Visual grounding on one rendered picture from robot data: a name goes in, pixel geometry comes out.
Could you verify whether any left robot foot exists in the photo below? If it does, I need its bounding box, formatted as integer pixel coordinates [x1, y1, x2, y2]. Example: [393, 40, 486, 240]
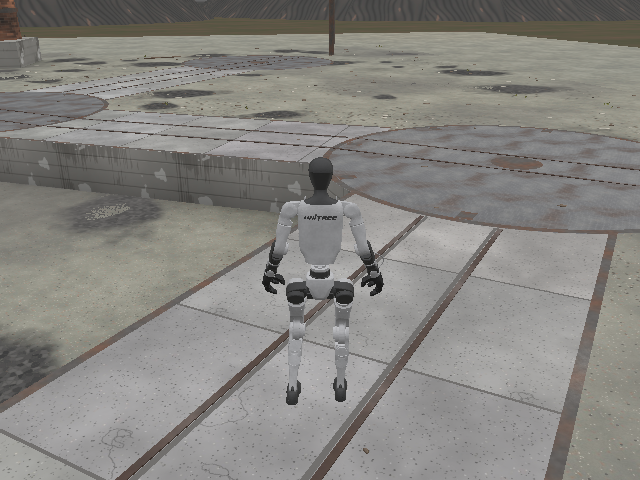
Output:
[286, 380, 301, 405]

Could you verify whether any robot right forearm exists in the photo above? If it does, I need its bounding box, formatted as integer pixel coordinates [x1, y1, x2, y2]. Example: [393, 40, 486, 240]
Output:
[360, 240, 380, 278]

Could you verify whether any robot right upper arm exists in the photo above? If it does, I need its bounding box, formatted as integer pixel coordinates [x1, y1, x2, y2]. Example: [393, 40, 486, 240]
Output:
[341, 201, 370, 256]

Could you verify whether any robot left forearm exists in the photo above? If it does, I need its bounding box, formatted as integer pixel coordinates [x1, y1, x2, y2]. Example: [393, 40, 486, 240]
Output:
[264, 240, 283, 277]

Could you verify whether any robot left upper arm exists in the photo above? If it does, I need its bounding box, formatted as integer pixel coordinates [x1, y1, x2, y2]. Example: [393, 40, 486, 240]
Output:
[273, 201, 300, 255]

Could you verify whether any right robot thigh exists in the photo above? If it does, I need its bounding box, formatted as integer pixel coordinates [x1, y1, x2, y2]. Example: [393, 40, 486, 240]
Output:
[333, 278, 354, 344]

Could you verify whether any robot right hand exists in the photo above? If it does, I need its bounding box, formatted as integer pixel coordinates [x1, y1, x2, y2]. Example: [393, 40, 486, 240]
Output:
[361, 272, 384, 296]

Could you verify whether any robot left hand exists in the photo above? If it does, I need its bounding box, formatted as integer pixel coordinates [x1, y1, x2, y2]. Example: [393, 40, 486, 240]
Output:
[262, 273, 285, 294]

